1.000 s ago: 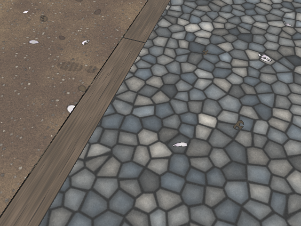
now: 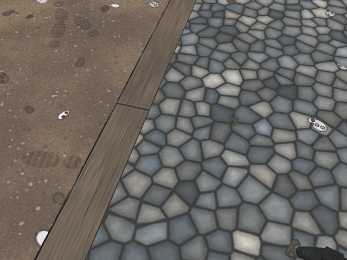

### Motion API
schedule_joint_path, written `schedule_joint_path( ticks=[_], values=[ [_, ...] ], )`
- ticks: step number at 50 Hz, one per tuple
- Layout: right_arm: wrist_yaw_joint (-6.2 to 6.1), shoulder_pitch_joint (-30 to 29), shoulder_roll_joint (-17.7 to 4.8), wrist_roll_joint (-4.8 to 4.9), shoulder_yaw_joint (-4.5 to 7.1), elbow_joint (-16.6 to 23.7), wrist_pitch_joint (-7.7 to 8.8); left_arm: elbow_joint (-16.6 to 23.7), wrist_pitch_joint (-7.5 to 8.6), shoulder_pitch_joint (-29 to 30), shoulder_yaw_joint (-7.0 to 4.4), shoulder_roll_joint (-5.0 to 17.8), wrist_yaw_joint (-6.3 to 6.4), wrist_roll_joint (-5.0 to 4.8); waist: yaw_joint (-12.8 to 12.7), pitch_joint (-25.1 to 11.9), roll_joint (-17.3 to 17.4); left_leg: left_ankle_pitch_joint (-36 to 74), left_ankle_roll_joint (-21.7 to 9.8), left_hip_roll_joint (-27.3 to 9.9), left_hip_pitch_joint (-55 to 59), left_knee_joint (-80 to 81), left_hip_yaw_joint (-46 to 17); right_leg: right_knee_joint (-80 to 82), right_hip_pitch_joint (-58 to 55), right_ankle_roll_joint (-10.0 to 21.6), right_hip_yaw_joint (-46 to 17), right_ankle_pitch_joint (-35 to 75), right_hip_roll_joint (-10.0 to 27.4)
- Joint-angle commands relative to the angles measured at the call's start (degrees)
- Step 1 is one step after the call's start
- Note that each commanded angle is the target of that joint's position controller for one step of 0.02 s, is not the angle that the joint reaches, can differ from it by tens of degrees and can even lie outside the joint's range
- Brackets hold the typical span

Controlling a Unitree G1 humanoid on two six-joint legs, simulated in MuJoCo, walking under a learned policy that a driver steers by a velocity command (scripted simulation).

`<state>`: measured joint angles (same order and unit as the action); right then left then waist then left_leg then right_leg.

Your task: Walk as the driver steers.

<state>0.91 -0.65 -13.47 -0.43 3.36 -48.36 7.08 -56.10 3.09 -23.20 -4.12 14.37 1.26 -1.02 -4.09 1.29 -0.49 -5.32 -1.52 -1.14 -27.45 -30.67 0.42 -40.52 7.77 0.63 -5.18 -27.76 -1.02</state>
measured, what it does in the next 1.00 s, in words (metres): walks ahead, turning right: right foot, then left foot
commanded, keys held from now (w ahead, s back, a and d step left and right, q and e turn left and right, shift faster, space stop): e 0.60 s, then no key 0.26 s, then w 0.14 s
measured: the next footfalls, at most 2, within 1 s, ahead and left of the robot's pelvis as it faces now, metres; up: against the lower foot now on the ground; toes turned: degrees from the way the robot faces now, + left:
right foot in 0.44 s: +0.19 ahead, -0.14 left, +0.00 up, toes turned -19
left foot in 0.86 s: +0.24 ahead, +0.09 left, +0.00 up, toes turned -26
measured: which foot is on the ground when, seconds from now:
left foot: down 0.00-0.44, up 0.46-0.84, down 0.86-1.00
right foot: up 0.00-0.42, down 0.44-0.88, up 0.90-1.00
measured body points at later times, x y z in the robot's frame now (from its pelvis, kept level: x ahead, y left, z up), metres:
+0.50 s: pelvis +0.12 -0.02 +0.00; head +0.16 -0.05 +0.45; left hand +0.37 +0.20 -0.08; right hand +0.16 -0.33 -0.13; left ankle +0.09 +0.12 -0.68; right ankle +0.15 -0.12 -0.73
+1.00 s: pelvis +0.16 -0.01 +0.02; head +0.18 +0.01 +0.47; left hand +0.42 +0.16 -0.09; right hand +0.11 -0.29 -0.10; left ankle +0.21 +0.11 -0.72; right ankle +0.12 -0.11 -0.68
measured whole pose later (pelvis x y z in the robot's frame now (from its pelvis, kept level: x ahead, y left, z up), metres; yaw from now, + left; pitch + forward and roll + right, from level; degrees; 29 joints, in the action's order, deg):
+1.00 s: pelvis +0.16 -0.01 +0.02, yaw -26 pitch +1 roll -1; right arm -0.8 13.3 -14.4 -0.5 2.9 -51.5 1.4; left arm -41.6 -0.6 -10.1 -3.6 15.6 0.9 -0.2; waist 2.0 -1.1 -1.4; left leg -15.6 -0.8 -1.4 -13.1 -27.0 -0.6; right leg -48.4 24.7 0.0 -2.3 -23.3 -3.0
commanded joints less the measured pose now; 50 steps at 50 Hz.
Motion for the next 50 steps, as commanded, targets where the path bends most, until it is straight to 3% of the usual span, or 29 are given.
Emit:
schedule_joint_path(
  ticks=[1,2,3,4,5,7,9,13,17,20,21,22,23,24,25,26,27,28,30,34,39,42,43,44,45,46,47,48,50],
  values=[
    [-0.63,16.56,-10.61,-0.57,2.62,0.06,-0.46,5.89,1.56,-2.65,-0.98,6.42,0.29,-1.03,7.55,-18.83,13.32,18.57,-12.78,-23.82,43.32,8.11,-31.22,-35.25,33.70,-0.21,-3.86,-7.72,0.46],
    [-0.76,13.08,-7.88,-0.27,1.79,0.98,-0.83,6.59,0.91,0.74,-1.46,7.54,0.47,-1.01,6.66,-13.33,8.66,23.37,-10.61,-21.69,35.25,7.88,-21.19,-35.02,33.73,-0.45,-1.55,-4.26,2.95],
    [-0.70,9.80,-6.50,-0.23,1.31,0.92,-1.14,6.79,0.05,2.13,-1.76,6.84,0.68,-0.66,4.92,-9.25,5.51,25.91,-9.44,-18.85,27.19,9.23,-14.70,-32.38,31.34,-0.93,-0.27,-1.05,4.94],
    [-0.72,7.67,-5.50,-0.43,1.04,0.77,-1.29,6.89,-1.07,2.15,-2.24,6.09,0.86,-0.42,3.34,-6.87,6.35,24.80,-8.61,-16.89,21.19,11.16,-10.15,-29.53,28.51,-1.02,0.18,1.32,6.72],
    [-0.69,6.79,-5.98,-1.07,1.19,0.47,-1.38,7.32,-2.13,1.67,-2.20,4.68,0.81,-0.41,2.47,-5.68,7.69,23.75,-8.77,-15.81,16.46,13.31,-7.09,-28.88,25.21,-1.13,1.25,3.81,6.86],
    [-1.17,5.86,-7.67,-1.50,1.71,0.08,-1.33,9.20,-3.39,2.70,-2.14,3.30,0.76,-0.38,1.58,-4.15,7.82,24.66,-10.65,-15.91,13.50,16.32,-3.23,-25.88,24.83,-1.69,2.17,7.60,6.70],
    [-2.02,5.60,-8.93,-1.12,2.14,-0.24,-1.57,11.19,-3.75,5.14,-2.17,3.37,0.60,-0.04,1.61,-4.21,6.81,26.06,-11.15,-16.35,14.73,17.21,-0.26,-19.93,25.78,-1.82,2.43,12.24,6.95],
    [-3.25,4.69,-10.49,-0.19,2.45,-0.14,-3.15,13.99,-3.75,10.68,-1.89,3.48,-0.94,0.19,3.18,-5.03,6.19,22.37,-10.10,-15.61,16.81,17.38,5.80,-7.74,21.65,-1.39,5.16,21.04,6.57],
    [-3.07,6.33,-12.54,1.06,3.06,-0.60,-4.82,17.24,-4.69,15.34,-2.30,4.97,-2.51,0.32,4.67,-4.02,6.25,18.79,-8.88,-17.43,21.42,13.89,6.56,-0.85,20.35,-0.09,7.26,17.07,5.31],
    [-3.01,5.84,-13.43,2.23,3.49,-0.38,-5.85,18.64,-5.13,14.89,-2.79,5.72,-3.24,0.19,3.43,-3.89,6.70,18.67,-6.23,-18.15,24.29,7.40,6.71,7.22,17.32,2.24,9.04,15.29,3.62],
    [-2.99,6.54,-12.76,2.44,3.43,-0.67,-6.13,18.13,-5.00,12.50,-3.33,6.64,-3.00,0.38,2.20,-5.09,5.29,19.36,-4.02,-16.24,23.22,1.75,8.51,12.68,11.78,3.67,9.78,20.19,1.80],
    [-2.65,10.29,-11.26,1.48,3.19,-1.41,-6.17,17.42,-4.77,8.26,-5.03,11.40,-1.97,0.60,1.39,-8.29,-1.69,13.66,0.09,-11.80,17.83,-9.35,11.28,16.73,1.15,6.47,4.12,38.54,3.75],
    [-2.03,9.68,-7.72,-1.36,1.96,1.30,-5.69,18.03,-4.80,6.21,-6.58,18.95,-0.60,1.35,3.34,-10.41,-17.56,-20.82,5.14,-3.58,-2.13,-28.43,13.49,14.30,-12.92,14.96,-15.91,65.59,17.91],
    [-1.61,7.56,-7.52,-1.13,1.59,2.61,-5.25,19.21,-3.94,6.04,-5.39,17.04,-1.01,2.17,1.55,-17.73,-14.92,-36.58,6.06,1.29,-9.99,-40.43,1.68,16.56,-15.33,24.05,-26.59,61.25,24.38],
    [-1.37,4.32,-9.83,0.63,2.22,2.92,-5.28,19.62,-3.04,7.23,-4.63,14.44,-1.62,1.91,0.41,-16.30,-7.84,-33.37,5.08,-0.21,-11.76,-43.48,-2.73,17.90,-13.21,22.03,-21.89,57.19,21.61],
    [-1.71,3.68,-9.43,1.34,2.18,2.96,-5.48,19.77,-2.43,10.37,-4.27,12.96,-1.40,1.10,1.98,-12.97,-5.22,-28.32,4.20,-1.37,-12.60,-41.64,-3.58,18.05,-9.80,18.28,-16.99,50.77,18.23],
    [-2.39,3.84,-9.59,0.66,2.33,2.27,-5.82,20.17,-2.46,13.06,-3.85,11.58,-1.08,0.38,3.13,-10.62,-2.38,-24.49,4.13,-2.29,-12.20,-38.21,-3.93,18.91,-6.09,15.49,-14.64,44.84,16.01],
    [-2.89,3.99,-10.54,0.13,2.70,2.32,-6.25,20.67,-2.75,15.26,-3.50,10.88,-0.63,0.17,4.39,-9.55,-3.30,-21.83,4.16,-2.60,-9.56,-35.31,-4.19,19.91,-1.96,14.37,-13.33,41.15,14.71],
    [-3.00,5.31,-9.68,0.19,2.63,2.28,-6.68,21.31,-3.11,16.03,-3.47,11.33,-0.12,1.05,5.49,-9.54,-5.14,-18.74,4.45,-0.83,-5.49,-31.49,-3.52,21.01,1.99,14.08,-12.54,39.01,12.81],
    [-3.01,5.98,-7.64,0.45,1.75,1.65,-7.06,21.17,-3.20,15.56,-3.18,11.07,0.60,1.16,4.61,-10.39,-6.19,-15.67,5.41,-0.37,-0.47,-21.18,-3.15,21.06,3.61,13.61,-11.14,33.91,12.01],
    [-2.21,5.61,-8.34,0.79,1.60,1.90,-7.06,20.34,-3.76,15.60,-2.22,10.25,0.26,1.80,3.14,-7.95,-8.29,-15.35,4.67,-0.10,5.75,-12.26,-2.07,21.31,7.01,12.58,-13.39,22.59,11.67],
    [-1.21,9.11,-7.19,0.36,1.26,0.75,-6.33,19.67,-4.13,16.34,-1.07,8.57,0.21,1.24,5.55,-6.77,-7.17,-6.55,2.28,0.79,14.45,3.63,0.02,18.26,9.31,9.32,-12.95,19.72,9.47],
    [-0.97,10.23,-8.43,-0.55,1.33,0.55,-6.15,18.83,-4.02,14.05,-0.65,7.42,0.26,1.33,5.30,-6.73,-4.88,-2.01,0.72,-1.89,18.66,7.25,-2.61,16.19,11.57,6.44,-11.49,16.96,7.17],
    [-1.02,12.56,-11.47,-1.78,1.59,0.60,-6.04,18.46,-3.80,11.65,0.22,4.45,0.24,2.19,3.80,-8.60,4.76,-0.08,-2.70,-11.57,23.08,10.65,-12.61,6.78,16.02,2.55,-5.68,5.32,1.18],
    [-0.90,11.13,-12.28,-1.97,1.54,-0.36,-6.03,20.41,-3.54,13.38,-0.06,4.72,0.13,1.64,2.29,-5.30,14.75,-12.49,-9.99,-17.94,15.49,15.32,-22.02,4.35,18.55,0.48,0.89,-0.89,-2.92],
    [-1.01,8.79,-11.72,-1.70,1.60,1.19,-5.59,20.39,-3.15,16.73,-0.74,8.29,0.11,1.48,4.88,-2.45,13.58,-28.32,-11.64,-17.99,12.16,20.14,-24.97,-1.95,17.95,-0.43,0.83,0.47,-0.95],
    [-1.55,9.89,-13.44,-0.99,2.26,0.87,-5.32,20.75,-2.80,18.93,-1.64,10.22,-0.08,0.64,6.25,0.07,13.99,-34.22,-11.11,-17.66,13.70,22.29,-26.29,-7.78,22.39,-0.52,2.08,1.22,-1.29],
    [-2.07,11.11,-14.29,-0.28,2.51,0.49,-4.96,19.82,-2.68,18.34,-2.20,10.46,-0.03,0.45,6.38,1.63,12.55,-33.16,-10.91,-17.31,16.25,22.79,-26.24,-12.55,26.85,-0.88,1.95,0.77,-0.39],
    [-2.69,13.65,-12.30,1.13,2.15,-0.37,-4.25,18.76,-2.00,16.90,-1.95,8.11,-0.44,0.43,6.41,2.34,9.50,-28.29,-9.98,-15.95,22.36,22.19,-23.53,-14.28,32.28,-1.04,1.21,4.65,1.78]
  ],
)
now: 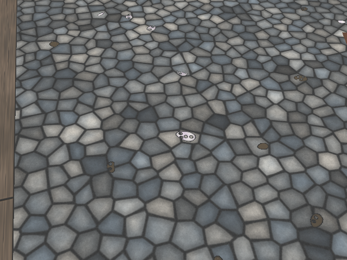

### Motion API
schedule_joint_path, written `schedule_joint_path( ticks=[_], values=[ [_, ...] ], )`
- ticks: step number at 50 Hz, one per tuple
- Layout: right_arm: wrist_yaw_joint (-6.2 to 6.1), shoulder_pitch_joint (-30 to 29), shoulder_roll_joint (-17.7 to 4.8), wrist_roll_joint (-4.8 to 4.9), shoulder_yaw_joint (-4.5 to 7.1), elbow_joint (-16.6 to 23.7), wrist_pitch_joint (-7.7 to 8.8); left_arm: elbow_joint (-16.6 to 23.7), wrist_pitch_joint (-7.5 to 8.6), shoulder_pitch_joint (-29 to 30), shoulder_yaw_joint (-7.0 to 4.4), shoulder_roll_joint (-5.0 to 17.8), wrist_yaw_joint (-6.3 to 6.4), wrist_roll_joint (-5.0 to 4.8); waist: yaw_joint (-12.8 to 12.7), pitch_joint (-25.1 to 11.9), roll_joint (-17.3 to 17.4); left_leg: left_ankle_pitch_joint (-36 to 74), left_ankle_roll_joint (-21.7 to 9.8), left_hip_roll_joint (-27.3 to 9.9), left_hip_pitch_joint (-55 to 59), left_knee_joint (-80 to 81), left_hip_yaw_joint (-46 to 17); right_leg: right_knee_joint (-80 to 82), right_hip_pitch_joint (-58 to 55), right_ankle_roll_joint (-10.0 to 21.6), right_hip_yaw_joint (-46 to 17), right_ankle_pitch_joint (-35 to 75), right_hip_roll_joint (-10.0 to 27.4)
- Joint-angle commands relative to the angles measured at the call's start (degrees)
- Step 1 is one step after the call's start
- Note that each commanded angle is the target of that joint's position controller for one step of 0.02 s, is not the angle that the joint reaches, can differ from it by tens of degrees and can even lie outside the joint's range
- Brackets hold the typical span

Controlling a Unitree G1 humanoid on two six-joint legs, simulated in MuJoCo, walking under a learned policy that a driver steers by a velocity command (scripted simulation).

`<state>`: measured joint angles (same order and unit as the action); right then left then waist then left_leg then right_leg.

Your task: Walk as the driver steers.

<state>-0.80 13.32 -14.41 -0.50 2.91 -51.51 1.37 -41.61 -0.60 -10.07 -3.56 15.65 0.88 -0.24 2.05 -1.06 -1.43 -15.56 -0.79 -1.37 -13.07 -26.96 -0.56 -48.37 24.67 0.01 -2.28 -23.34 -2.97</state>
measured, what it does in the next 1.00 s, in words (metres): walks ahead: right foot, then left foot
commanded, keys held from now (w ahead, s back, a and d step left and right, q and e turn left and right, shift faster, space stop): w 1.00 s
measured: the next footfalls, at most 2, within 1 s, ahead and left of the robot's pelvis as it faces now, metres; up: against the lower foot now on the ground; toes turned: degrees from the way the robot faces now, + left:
right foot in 0.22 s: +0.10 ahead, -0.15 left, +0.00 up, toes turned -1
left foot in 0.70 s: +0.45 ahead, +0.09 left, +0.00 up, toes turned +2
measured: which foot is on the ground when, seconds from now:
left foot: down 0.00-0.22, up 0.24-0.68, down 0.70-1.00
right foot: up 0.00-0.20, down 0.22-0.72, up 0.74-1.00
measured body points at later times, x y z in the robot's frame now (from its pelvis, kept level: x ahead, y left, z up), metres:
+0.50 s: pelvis +0.15 -0.05 +0.01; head +0.17 -0.06 +0.45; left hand +0.16 +0.22 -0.12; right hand +0.31 -0.31 -0.11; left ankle +0.29 +0.12 -0.68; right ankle +0.06 -0.15 -0.74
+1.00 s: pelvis +0.43 +0.01 +0.01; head +0.45 +0.02 +0.46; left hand +0.58 +0.28 -0.10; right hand +0.46 -0.26 -0.12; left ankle +0.41 +0.09 -0.74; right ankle +0.56 -0.17 -0.67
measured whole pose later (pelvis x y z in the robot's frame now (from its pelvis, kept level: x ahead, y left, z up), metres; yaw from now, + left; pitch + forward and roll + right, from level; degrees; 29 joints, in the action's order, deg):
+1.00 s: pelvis +0.43 +0.01 +0.01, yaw +0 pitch +1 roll +1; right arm 1.3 18.6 -15.0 -0.1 2.9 -51.4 5.2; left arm -44.9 3.8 -9.3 -3.6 16.8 0.8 -0.2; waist 3.1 0.8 -2.4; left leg -9.1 -4.4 4.4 -6.3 -14.2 3.0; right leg -51.0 39.8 -0.3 -2.9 -3.5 8.5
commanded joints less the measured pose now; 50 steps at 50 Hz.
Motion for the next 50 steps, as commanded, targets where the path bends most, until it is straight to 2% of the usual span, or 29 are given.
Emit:
schedule_joint_path(
  ticks=[1,4,7,9,10,11,12,13,14,15,18,21,23,25,27,31,33,34,35,36,37,38,39,40,41,42,44,47,50],
  values=[
    [-1.03,0.85,-10.40,1.46,2.49,2.39,1.65,4.11,2.34,4.49,-2.11,5.29,-0.28,-0.47,0.92,4.58,9.49,-14.88,-9.98,-14.46,9.69,18.45,-19.99,-3.81,15.58,-0.42,-0.42,1.91,4.07],
    [-0.85,2.20,-10.32,1.45,2.69,1.93,1.90,4.27,3.99,7.38,-1.01,1.82,-0.88,-0.64,2.27,2.78,10.44,-6.45,-8.99,-11.19,8.20,17.65,-12.74,6.94,7.26,-0.48,3.22,5.03,3.77],
    [-0.11,3.37,-12.33,2.04,3.29,1.56,1.75,3.76,4.40,6.70,-1.09,2.67,-1.40,-1.18,1.87,2.61,11.44,-5.71,-10.07,-11.52,3.61,16.43,-11.05,15.69,-2.16,0.03,5.55,5.30,2.60],
    [0.37,2.68,-12.30,2.69,3.22,1.58,1.47,1.96,4.42,2.64,-1.48,3.50,-1.48,-1.34,-0.78,2.31,9.97,-6.27,-9.42,-11.47,-1.37,13.91,-10.43,22.53,-11.62,1.22,6.64,11.41,1.68],
    [0.58,2.60,-11.02,2.51,2.77,1.51,1.52,0.49,4.25,-1.22,-1.99,4.44,-1.25,-1.49,-2.64,1.14,8.98,-5.97,-8.32,-10.70,-4.37,11.30,-9.76,23.81,-17.92,1.96,6.38,11.75,1.44],
    [0.84,1.63,-8.36,1.89,1.88,1.71,1.81,-0.97,4.13,-6.79,-2.65,5.86,-0.76,-1.85,-5.42,-1.00,7.81,-5.14,-6.12,-8.83,-9.03,5.53,-7.32,24.28,-26.23,3.24,3.14,10.99,3.88],
    [1.38,-0.75,-3.46,0.48,0.33,3.37,2.38,-2.18,4.11,-14.69,-3.67,10.03,-0.03,-1.21,-8.52,-4.64,-3.46,-6.82,-2.02,-3.45,-17.84,-14.47,-0.45,28.54,-35.63,6.97,-12.11,6.75,15.35],
    [0.94,-1.52,-3.64,1.60,0.42,6.62,3.86,-2.69,4.27,-17.93,-5.07,16.60,-0.73,-0.32,-8.45,-5.21,-16.57,-16.11,-0.74,1.70,-32.37,-29.00,1.72,36.13,-38.81,15.36,-34.01,-6.75,25.96],
    [0.88,-2.95,-9.10,2.66,1.75,6.56,4.62,-2.20,5.09,-15.38,-3.66,11.81,-1.20,-0.03,-7.87,-0.81,-9.98,-15.63,-1.59,-2.29,-36.98,-37.89,-2.69,37.44,-34.96,16.82,-35.17,-12.51,25.93],
    [1.35,-3.01,-10.15,3.18,2.14,6.35,4.94,-1.55,5.64,-12.30,-2.54,8.57,-1.38,0.02,-6.20,2.66,-8.44,-9.60,-2.80,-4.29,-38.83,-39.56,-3.31,38.02,-32.36,15.00,-29.40,-11.71,23.00],
    [1.91,-3.30,-7.95,1.51,1.99,5.49,4.76,-0.66,5.77,-7.15,-1.42,6.14,-1.63,0.11,-3.30,5.25,-4.51,1.22,-2.07,-7.37,-34.62,-34.65,-2.75,40.61,-24.98,11.98,-16.49,6.74,17.49],
    [2.25,-5.24,-5.81,1.08,1.36,6.24,4.07,-1.61,5.76,-8.69,-1.61,6.57,-1.12,0.14,-3.16,4.61,-3.18,8.33,0.34,-6.43,-32.62,-27.37,-0.71,41.73,-23.02,12.17,-9.09,19.67,15.20],
    [2.36,-8.94,-4.30,0.87,0.66,7.72,3.95,-2.45,5.65,-9.81,-1.73,7.22,-0.76,-0.08,-3.93,5.08,-2.98,13.78,1.29,-5.16,-29.46,-18.87,0.19,42.01,-20.67,11.71,-5.25,22.66,13.90],
    [2.70,-13.17,-3.44,1.15,0.05,9.21,4.00,-3.42,5.66,-11.47,-1.89,8.02,-0.41,-0.33,-5.13,5.78,-3.31,18.60,1.45,-3.55,-25.69,-11.67,1.38,42.58,-18.88,11.19,-2.97,22.45,13.45],
    [3.14,-16.20,-3.71,1.46,-0.15,10.46,4.01,-4.61,5.67,-13.45,-2.04,8.56,-0.30,-0.71,-5.90,6.54,-3.16,20.75,0.94,-2.54,-23.49,-7.70,1.48,42.62,-19.52,11.00,-2.61,21.61,14.61],
    [4.16,-17.75,-5.86,1.64,0.24,12.20,4.29,-6.35,5.00,-14.06,-2.41,9.24,-0.12,-1.23,-4.36,6.64,-3.20,16.74,-2.11,-1.93,-22.41,-2.96,0.34,38.86,-27.04,9.40,-2.57,27.72,18.03],
    [4.02,-12.87,-8.11,1.50,1.26,11.34,4.34,-6.54,4.31,-13.31,-2.73,10.54,0.04,-0.91,-1.29,2.44,-4.78,12.33,-4.00,0.94,-14.00,-2.80,2.87,31.38,-29.57,8.09,-1.47,45.20,17.58],
    [3.57,-4.73,-10.14,1.48,2.53,9.01,4.18,-6.58,3.78,-12.92,-2.45,10.13,0.17,-0.65,2.88,-2.66,-4.51,11.86,-5.63,2.93,-3.11,-2.29,4.66,21.28,-27.99,6.74,0.63,53.47,15.17],
    [2.93,5.32,-13.01,1.21,3.62,6.68,3.96,-5.85,3.57,-13.53,-1.62,8.66,0.42,-0.01,6.81,-10.11,-2.45,12.28,-8.22,-2.30,14.18,-4.90,-0.81,6.50,-18.07,4.82,2.13,45.46,12.67],
    [2.75,11.48,-19.13,0.09,4.96,5.43,3.75,-4.65,4.61,-21.60,0.67,0.76,-0.30,0.11,3.66,-20.17,13.16,0.17,-18.12,-18.32,37.24,-1.40,-29.26,-18.32,5.74,0.43,2.91,14.65,2.77],
    [2.98,11.96,-14.39,0.84,3.58,5.10,3.69,-5.85,6.15,-19.83,0.43,3.10,-0.54,-0.84,4.92,-23.90,15.64,-7.99,-19.09,-20.81,38.05,9.54,-44.59,-26.44,12.71,0.84,-5.75,-9.04,0.08],
    [2.86,7.09,-11.79,1.17,2.67,5.55,3.76,-4.00,6.94,-13.46,-0.99,8.07,-0.86,-2.49,4.50,-12.90,12.00,-10.08,-15.64,-18.92,30.30,10.73,-36.12,-29.70,18.66,1.73,-5.46,-6.49,3.75],
    [2.70,2.68,-10.13,1.05,2.16,6.52,3.74,-2.78,7.30,-9.20,-0.84,8.28,-0.70,-2.55,2.94,-6.96,7.17,-6.69,-13.81,-16.91,20.97,11.70,-28.42,-27.43,18.23,2.45,-3.41,-1.11,6.98],
    [2.77,-0.77,-8.55,0.57,1.69,6.89,3.82,-2.51,7.15,-7.19,-0.97,7.77,-0.37,-1.51,0.95,-2.62,4.30,-1.45,-12.92,-14.70,12.14,13.36,-22.62,-23.50,15.88,2.37,-2.32,3.08,9.27],
    [2.88,-2.79,-7.12,-0.22,1.26,7.19,4.17,-2.84,6.46,-8.14,-1.28,7.24,-0.15,-0.93,-1.35,-1.13,5.67,2.33,-12.12,-12.54,6.35,15.07,-18.47,-20.53,11.89,2.46,-2.80,6.03,11.17],
    [2.98,-3.64,-6.78,-0.39,1.24,7.11,4.44,-3.40,5.66,-9.66,-1.14,6.10,-0.11,-0.79,-2.60,-0.93,6.75,3.85,-12.27,-11.50,3.04,16.84,-16.33,-19.20,8.97,2.23,-2.84,7.53,11.77],
    [2.96,-3.12,-7.35,0.09,1.43,6.28,5.17,-3.59,4.52,-10.15,-0.86,4.45,0.06,-0.54,-3.61,0.16,6.29,7.36,-13.33,-10.94,-0.17,19.40,-12.58,-16.27,8.33,1.29,-2.15,9.36,12.34],
    [2.08,-0.59,-9.04,0.26,1.82,4.91,5.23,-1.56,4.34,-4.01,-0.82,4.53,0.22,0.14,-2.56,2.74,4.46,11.83,-13.72,-10.69,0.98,21.26,-9.16,-7.69,13.91,-0.50,-1.88,17.61,12.89],
    [1.35,1.72,-9.84,0.71,1.85,4.13,4.69,-0.39,5.12,1.46,-0.33,3.42,-0.39,0.14,-0.70,3.55,3.87,14.85,-11.73,-8.77,2.89,21.19,-4.83,3.98,13.55,-0.82,-0.37,27.26,11.52]
  ],
)
Velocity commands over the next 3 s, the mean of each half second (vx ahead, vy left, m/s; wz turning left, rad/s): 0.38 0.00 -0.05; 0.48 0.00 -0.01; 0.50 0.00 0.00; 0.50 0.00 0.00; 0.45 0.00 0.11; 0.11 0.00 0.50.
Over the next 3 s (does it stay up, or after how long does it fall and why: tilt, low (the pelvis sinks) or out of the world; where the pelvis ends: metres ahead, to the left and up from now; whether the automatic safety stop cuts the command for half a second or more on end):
stays up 1.39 0.00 0.00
